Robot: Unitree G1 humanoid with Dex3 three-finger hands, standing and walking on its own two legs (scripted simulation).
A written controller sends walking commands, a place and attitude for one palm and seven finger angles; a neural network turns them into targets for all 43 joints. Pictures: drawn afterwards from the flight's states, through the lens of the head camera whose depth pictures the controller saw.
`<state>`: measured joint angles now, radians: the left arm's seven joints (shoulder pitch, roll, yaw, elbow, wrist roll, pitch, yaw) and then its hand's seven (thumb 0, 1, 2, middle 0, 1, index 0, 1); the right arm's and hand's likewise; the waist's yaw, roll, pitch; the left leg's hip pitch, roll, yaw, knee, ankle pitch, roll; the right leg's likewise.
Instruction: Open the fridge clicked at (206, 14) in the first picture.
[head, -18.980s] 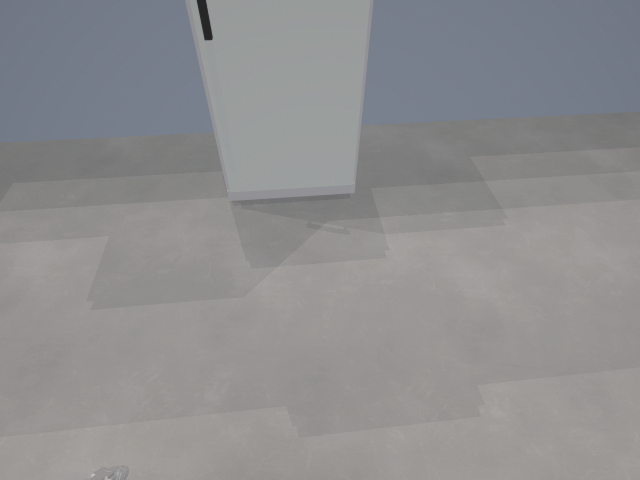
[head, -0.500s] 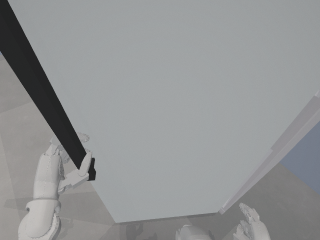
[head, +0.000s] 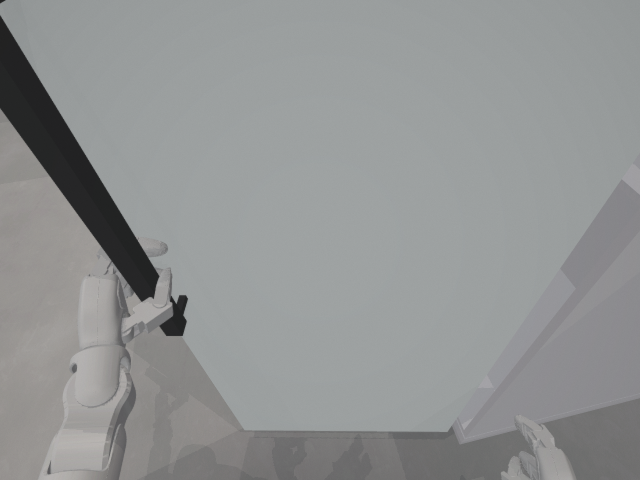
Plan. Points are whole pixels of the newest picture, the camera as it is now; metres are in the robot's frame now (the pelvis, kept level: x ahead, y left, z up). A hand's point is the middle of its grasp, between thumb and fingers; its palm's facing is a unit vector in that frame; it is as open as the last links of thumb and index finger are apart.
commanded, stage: stop walking and hold the door back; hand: left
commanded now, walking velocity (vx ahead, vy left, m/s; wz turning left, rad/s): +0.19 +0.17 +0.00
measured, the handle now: (116, 214) +0.32 +0.25 +0.20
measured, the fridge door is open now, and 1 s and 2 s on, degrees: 77 69 70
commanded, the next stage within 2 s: loosen the grip on the handle in 1.78 s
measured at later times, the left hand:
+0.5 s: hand (166, 272) +0.32 +0.22 +0.10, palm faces +0.42 -0.85 -0.31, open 5.8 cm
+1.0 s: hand (174, 251) +0.35 +0.23 +0.10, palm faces +0.28 -0.94 -0.20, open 6.0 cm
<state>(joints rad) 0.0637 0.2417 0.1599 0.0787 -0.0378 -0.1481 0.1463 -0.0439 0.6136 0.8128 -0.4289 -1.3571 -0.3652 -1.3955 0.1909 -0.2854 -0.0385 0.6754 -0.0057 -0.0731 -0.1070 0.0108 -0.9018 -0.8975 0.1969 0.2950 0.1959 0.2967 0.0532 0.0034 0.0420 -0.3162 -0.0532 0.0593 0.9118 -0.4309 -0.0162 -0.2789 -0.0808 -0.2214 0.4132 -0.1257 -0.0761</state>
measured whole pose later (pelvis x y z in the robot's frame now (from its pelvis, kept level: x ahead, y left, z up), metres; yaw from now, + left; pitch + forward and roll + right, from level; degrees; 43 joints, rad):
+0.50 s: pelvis -0.08 -0.07 -0.03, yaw +3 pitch -3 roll +1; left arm -0.68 0.45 0.28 0.95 -0.02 -0.17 0.06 -0.05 0.60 0.78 -0.44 -1.39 -0.44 -1.40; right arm 0.29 -0.25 0.00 0.81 0.05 -0.06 -0.10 0.00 -0.91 -0.90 0.20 0.30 0.20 0.30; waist 0.00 0.08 0.14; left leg -0.38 0.03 -0.03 0.95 -0.47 0.00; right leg -0.35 -0.04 -0.06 0.69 -0.27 -0.02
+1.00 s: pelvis -0.06 -0.01 -0.01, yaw -3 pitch +0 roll -1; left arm -0.45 0.42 0.35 0.62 -0.01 -0.23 0.03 -0.02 0.66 0.77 -0.45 -1.40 -0.37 -1.36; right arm 0.26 -0.24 -0.01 0.63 0.02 -0.09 -0.07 0.01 -0.90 -0.90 0.20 0.29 0.19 0.30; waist -0.06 -0.03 0.07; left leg -0.26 0.07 0.11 0.52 -0.26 0.01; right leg -0.33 -0.02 -0.03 0.65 -0.37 0.02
